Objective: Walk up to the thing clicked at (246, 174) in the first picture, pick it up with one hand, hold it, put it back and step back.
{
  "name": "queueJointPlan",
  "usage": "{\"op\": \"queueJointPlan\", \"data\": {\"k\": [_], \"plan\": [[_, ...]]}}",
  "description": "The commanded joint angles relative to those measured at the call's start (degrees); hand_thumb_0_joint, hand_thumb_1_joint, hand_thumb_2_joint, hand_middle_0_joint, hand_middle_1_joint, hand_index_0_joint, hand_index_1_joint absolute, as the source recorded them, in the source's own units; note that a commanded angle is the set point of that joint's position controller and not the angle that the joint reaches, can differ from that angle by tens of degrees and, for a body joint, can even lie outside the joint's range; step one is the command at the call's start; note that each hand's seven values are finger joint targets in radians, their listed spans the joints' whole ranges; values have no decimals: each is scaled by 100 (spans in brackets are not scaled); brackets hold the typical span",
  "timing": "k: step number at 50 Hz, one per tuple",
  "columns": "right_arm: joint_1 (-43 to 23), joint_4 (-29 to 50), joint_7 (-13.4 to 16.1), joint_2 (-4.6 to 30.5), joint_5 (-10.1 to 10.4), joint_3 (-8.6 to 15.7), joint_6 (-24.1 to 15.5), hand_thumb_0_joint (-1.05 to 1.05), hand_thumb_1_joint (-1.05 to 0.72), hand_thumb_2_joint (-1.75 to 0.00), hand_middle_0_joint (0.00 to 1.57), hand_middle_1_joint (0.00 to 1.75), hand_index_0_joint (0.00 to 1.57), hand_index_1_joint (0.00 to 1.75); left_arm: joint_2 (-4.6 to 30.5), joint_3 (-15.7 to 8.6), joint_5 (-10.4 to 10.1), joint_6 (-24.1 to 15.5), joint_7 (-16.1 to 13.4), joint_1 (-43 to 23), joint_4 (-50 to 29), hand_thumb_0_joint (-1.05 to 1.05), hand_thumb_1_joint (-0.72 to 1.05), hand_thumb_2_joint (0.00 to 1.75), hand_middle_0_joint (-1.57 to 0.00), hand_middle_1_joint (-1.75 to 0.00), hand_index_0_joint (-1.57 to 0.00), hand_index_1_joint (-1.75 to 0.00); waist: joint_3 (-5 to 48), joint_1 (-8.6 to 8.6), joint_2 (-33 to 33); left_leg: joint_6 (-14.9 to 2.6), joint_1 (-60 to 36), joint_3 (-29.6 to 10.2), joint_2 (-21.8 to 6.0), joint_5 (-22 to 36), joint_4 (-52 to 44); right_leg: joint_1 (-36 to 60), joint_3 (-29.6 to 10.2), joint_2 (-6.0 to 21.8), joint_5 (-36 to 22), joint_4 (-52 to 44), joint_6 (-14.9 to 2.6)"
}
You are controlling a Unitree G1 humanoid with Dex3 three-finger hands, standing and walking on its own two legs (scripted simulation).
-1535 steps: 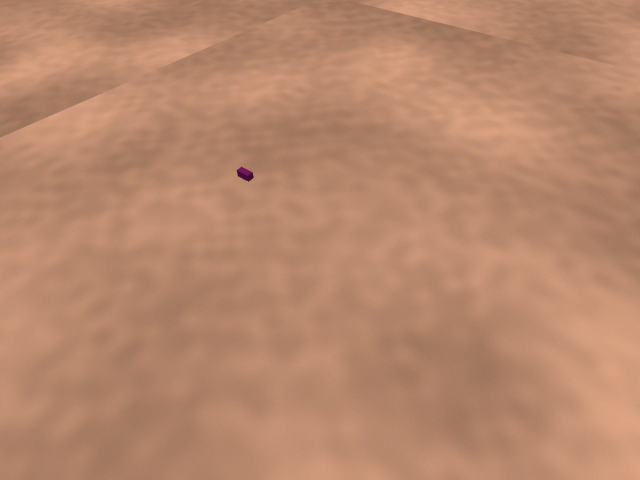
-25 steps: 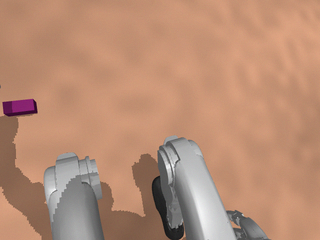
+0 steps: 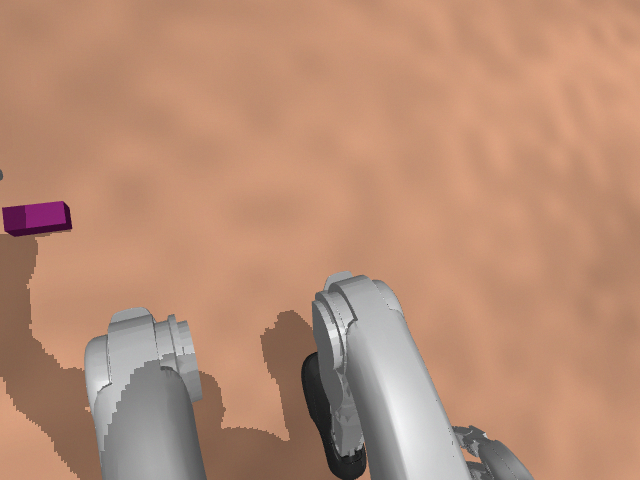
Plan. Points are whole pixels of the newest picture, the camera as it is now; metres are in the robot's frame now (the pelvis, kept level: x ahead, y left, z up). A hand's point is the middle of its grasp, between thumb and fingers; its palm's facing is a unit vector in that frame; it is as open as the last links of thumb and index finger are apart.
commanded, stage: approach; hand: left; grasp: from above
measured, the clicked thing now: (38, 218) +0.48 +0.32 -0.30
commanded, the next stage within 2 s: close in in 0.76 s
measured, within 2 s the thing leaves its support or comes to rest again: neither
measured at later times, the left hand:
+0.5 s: hand (30, 181) +0.49 +0.29 -0.17, palm faces -0.41 -0.01 -0.91, open 12.2 cm
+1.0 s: hand out of the picture +0.46 +0.32 -0.18, palm faces -0.47 -0.06 -0.88, open 11.9 cm
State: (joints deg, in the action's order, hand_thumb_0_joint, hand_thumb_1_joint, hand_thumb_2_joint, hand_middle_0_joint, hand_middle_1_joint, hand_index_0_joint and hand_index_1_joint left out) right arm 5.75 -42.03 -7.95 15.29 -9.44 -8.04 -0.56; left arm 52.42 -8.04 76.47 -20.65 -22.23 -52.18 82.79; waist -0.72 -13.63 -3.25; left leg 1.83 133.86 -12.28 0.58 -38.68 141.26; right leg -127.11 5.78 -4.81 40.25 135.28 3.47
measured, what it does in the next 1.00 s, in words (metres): stands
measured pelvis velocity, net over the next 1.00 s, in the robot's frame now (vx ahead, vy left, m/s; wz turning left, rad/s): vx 0.00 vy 0.00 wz -0.01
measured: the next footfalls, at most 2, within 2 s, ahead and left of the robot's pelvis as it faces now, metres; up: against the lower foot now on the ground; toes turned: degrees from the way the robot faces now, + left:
none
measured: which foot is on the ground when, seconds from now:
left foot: down 0.00-1.00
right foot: down 0.00-1.00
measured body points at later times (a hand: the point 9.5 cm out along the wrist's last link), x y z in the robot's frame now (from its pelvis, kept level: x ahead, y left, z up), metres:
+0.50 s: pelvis +0.00 +0.00 +0.01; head +0.25 +0.08 +0.37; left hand +0.50 +0.29 -0.11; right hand +0.05 -0.27 -0.08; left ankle +0.07 +0.13 -0.28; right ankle +0.10 -0.13 -0.28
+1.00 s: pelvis +0.00 +0.00 +0.01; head +0.26 +0.11 +0.36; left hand +0.48 +0.32 -0.13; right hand +0.07 -0.27 -0.08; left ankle +0.07 +0.13 -0.28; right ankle +0.10 -0.13 -0.28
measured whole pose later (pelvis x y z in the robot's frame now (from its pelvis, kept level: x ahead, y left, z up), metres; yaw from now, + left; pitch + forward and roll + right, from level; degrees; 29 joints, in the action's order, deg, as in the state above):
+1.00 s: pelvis +0.00 +0.00 +0.01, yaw -1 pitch +32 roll -12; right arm 6.5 -39.3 -7.5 16.9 -9.5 -9.7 -1.1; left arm 51.5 -1.6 74.2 -18.8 -20.1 -58.2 83.0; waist -2.1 -15.5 -3.7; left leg 2.2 133.5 -13.2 0.7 -39.7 140.9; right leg -126.6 6.7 -4.6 40.9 134.4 3.3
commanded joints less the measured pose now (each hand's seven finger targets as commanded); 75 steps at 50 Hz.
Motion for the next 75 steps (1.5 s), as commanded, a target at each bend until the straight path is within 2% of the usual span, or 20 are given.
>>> {"op": "queueJointPlan", "data": {"k": [1, 3, 7, 11, 17, 19, 20, 23, 25, 30, 33, 35, 38, 41, 43, 50, 56, 61, 68, 75], "plan": [[1011, 80, 94, 1568, -41, 496, -32, 0, -91, -90, 20, 30, 20, 30, 1630, -210, -131, -22, -257, -1571, -771, 0, -25, 77, -34, -76, -35, -76, 3736, 18, 2178, -310, -2990, 724, -67, 865, -1420, 1538, 545, -41, -1229, -1324, -489], [1004, 55, 99, 1543, -39, 496, -51, 0, -91, -90, 20, 30, 20, 30, 1434, -44, -132, -25, -249, -1671, -792, 0, -24, 75, -34, -77, -35, -77, 3723, -31, 2158, -308, -3039, 701, -79, 838, -1424, 1426, 552, -50, -1205, -1333, -499], [1166, 22, 101, 1563, -36, 543, -115, 0, -91, -90, 20, 30, 20, 30, 905, 396, -123, -7, -287, -2149, -828, 0, -24, 75, -34, -80, -35, -78, 3613, -340, 2298, -272, -3134, 632, -102, 664, -1492, 1205, 624, -49, -1112, -1346, -515], [1301, -31, 129, 1603, -41, 547, -182, 0, -91, -90, 20, 30, 20, 30, 665, 604, -112, 141, -457, -2668, -1154, 0, -24, 74, -32, -83, -34, -81, 3884, -418, 2619, -227, -3438, 639, -125, 838, -1553, 1211, 656, -31, -1311, -1341, -503], [1331, 67, 115, 1587, -10, 448, -156, 0, -91, -90, 20, 30, 20, 30, 911, 354, 27, 752, -685, -2470, -303, 0, -21, 73, -35, -78, -37, -76, 3941, -262, 2712, -214, -3362, 723, -99, 1288, -1651, 1282, 632, -11, -1715, -1259, -539], [1270, 172, 99, 1560, 5, 393, -148, 0, -91, -90, 20, 30, 20, 30, 805, 422, 41, 965, -663, -2225, 176, 0, -20, 73, -37, -76, -38, -75, 3744, -318, 2421, -277, -3142, 751, -86, 1213, -1612, 1298, 589, -23, -1699, -1314, -535], [1252, 208, 83, 1564, 28, 360, -150, 0, -91, -90, 20, 30, 20, 30, 830, 440, -13, 1039, -645, -2271, 94, 0, -20, 71, -37, -76, -38, -74, 3660, -338, 2378, -309, -2999, 786, -86, 1162, -1609, 1391, 553, -33, -1681, -1379, -524], [1150, 363, 82, 1588, 94, 309, -169, 0, -91, -90, 20, 30, 20, 30, 1052, 298, -238, 1232, -540, -2053, 40, 0, -20, 72, -39, -72, -39, -71, 3962, -139, 2192, -371, -2899, 823, -67, 1100, -1586, 1685, 465, -42, -1650, -1409, -512], [1150, 422, 76, 1581, 106, 285, -173, 0, -91, -90, 20, 30, 20, 30, 1194, 197, -396, 1281, -421, -1909, -52, 0, -18, 70, -41, -70, -41, -70, 4022, -153, 1949, -430, -2645, 859, -63, 1061, -1522, 2063, 401, -59, -1644, -1500, -447], [1194, 449, 111, 1624, 156, 299, -213, 0, -91, -90, 20, 30, 20, 30, 1355, 141, -706, 1092, -12, -1915, -512, 0, -19, 70, -41, -69, -41, -69, 3855, -261, 1673, -430, -2400, 821, -77, 881, -1390, 2223, 339, -59, -1370, -1570, -470], [1280, 479, 169, 1711, 113, 319, -189, 0, -91, -90, 20, 30, 20, 30, 1701, -14, -712, 728, 156, -2353, -1117, 0, -18, 68, -43, -67, -43, -67, 3842, -361, 1709, -392, -2272, 797, -79, 733, -1256, 2284, 287, -53, -1055, -1685, -500], [1384, 378, 190, 1643, 67, 318, -163, 0, -91, -90, 20, 30, 20, 30, 1782, -58, -693, 515, 226, -2328, -1240, 0, -17, 68, -43, -67, -43, -67, 3975, -284, 1820, -356, -2405, 806, -93, 709, -1224, 2376, 246, -53, -982, -1694, -488], [1442, 320, 209, 1711, 4, 360, -125, 0, -91, -90, 20, 30, 20, 30, 1364, 123, -622, 255, 249, -2234, -1174, 0, -20, 70, -40, -69, -40, -69, 3828, -354, 2033, -273, -2770, 728, -72, 742, -1287, 1954, 494, -35, -1046, -1622, -546], [1533, 201, 168, 1655, -11, 361, -83, 0, -91, -90, 20, 30, 20, 30, 928, 518, -478, 104, 264, -2311, -936, 0, -19, 71, -41, -69, -41, -69, 3723, -516, 2131, -274, -3028, 621, -105, 851, -1356, 1684, 613, -48, -1219, -1516, -512], [1525, 183, 148, 1661, -22, 349, -63, 0, -91, -90, 20, 30, 20, 30, 802, 659, -467, 87, 214, -2245, -711, 0, -15, 76, -44, -71, -43, -71, 3547, -526, 1998, -290, -2863, 611, -101, 794, -1361, 1672, 636, -52, -1206, -1534, -495], [1377, 261, 78, 1727, -35, 287, -19, 0, -91, -90, 20, 30, 20, 30, 1196, 311, -172, 192, -239, -2012, -459, 0, -15, 66, -39, -71, -41, -69, 3840, -271, 2503, -242, -3536, 574, -120, 1748, -1421, 1657, 735, -58, -1921, -1234, -514], [1163, 311, 54, 1724, -116, 160, -86, 0, -90, -90, 20, 30, 20, 30, 1287, 243, 149, 232, -762, -2278, 80, 0, -19, 72, -38, -67, -38, -67, 3361, -506, 2457, -276, -3146, 583, -139, 1204, -1428, 1449, 745, -75, -1615, -1225, -506], [1104, 263, 43, 1803, -209, 78, -295, 0, -90, -90, 20, 30, 20, 30, 1353, 298, 224, 312, -1129, -2445, 581, 0, -18, 71, -37, -69, -37, -69, 3141, -724, 2425, -276, -2936, 557, -142, 782, -1383, 1295, 786, -97, -1305, -1204, -504], [1059, 223, 5, 1900, -305, -65, -624, 0, -90, -90, 20, 30, 20, 30, 1591, 303, 36, 494, -1369, -2564, 714, 0, -19, 71, -36, -71, -37, -70, 3236, -777, 2443, -279, -2857, 540, -203, 641, -1207, 1443, 782, -145, -1218, -1209, -480], [1027, 272, -63, 1991, -353, -187, -787, 0, -90, -90, 20, 30, 20, 30, 1748, 269, -129, 601, -1266, -2237, 791, 0, -20, 71, -37, -69, -37, -69, 3271, -811, 2451, -274, -2835, 489, -234, 964, -1047, 1728, 844, -179, -1554, -1109, -468]]}}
